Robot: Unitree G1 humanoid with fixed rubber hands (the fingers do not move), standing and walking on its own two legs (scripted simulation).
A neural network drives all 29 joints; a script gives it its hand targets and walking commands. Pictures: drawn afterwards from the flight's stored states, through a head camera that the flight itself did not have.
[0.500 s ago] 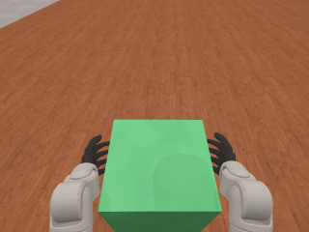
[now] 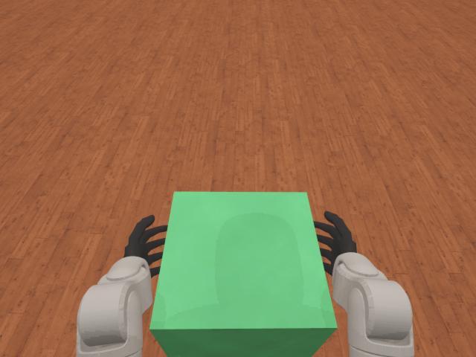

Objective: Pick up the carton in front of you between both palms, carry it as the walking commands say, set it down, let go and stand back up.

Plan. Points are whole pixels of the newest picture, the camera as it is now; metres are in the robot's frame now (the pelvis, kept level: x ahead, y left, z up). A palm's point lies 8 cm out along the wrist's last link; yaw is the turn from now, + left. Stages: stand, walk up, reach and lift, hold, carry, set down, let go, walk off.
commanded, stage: carry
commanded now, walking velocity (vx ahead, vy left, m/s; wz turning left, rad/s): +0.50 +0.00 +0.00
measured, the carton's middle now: (239, 286) +0.24 +0.00 +0.00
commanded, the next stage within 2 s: none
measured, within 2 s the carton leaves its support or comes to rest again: neither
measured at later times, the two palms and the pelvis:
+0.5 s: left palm (169, 125) +0.53 +0.13 +0.12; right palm (313, 124) +0.54 -0.17 +0.11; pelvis +0.28 -0.03 +0.01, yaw +3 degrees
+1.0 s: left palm (166, 106) +0.61 +0.15 +0.11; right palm (298, 101) +0.62 -0.15 +0.12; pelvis +0.37 -0.01 +0.01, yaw +2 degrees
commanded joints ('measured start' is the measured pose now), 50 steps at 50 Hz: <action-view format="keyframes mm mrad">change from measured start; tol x16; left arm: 1 -391 -895 -702 -118 -329 -31 -196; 22 -418 -702 -643 -126 -324 48 -171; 50 -444 -838 -675 -86 -317 14 -180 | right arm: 1 -371 906 676 -124 344 -15 201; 50 -422 853 663 -76 333 39 179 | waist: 1 13 157 -311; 16 25 189 -98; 26 30 -187 -383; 50 20 122 -253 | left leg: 1 599 328 -505 -314 126 62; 5 511 255 -284 -395 -6 10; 16 512 203 -46 -320 624 -31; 21 395 118 -9 9 448 -122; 23 87 -5 -91 311 -364 -190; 27 186 35 -202 30 -487 -120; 32 335 56 -177 -182 -159 -103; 50 368 155 -210 -106 504 -125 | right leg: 1 -463 13 88 371 75 -47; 12 -521 -2 -54 -228 355 -5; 20 -63 105 -174 -533 595 -24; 23 381 -303 251 -515 1406 -200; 29 27 -198 161 -749 285 -114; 33 15 -110 45 -688 293 -57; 36 70 -75 13 -544 707 -72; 50 -63 -34 -30 -408 597 -57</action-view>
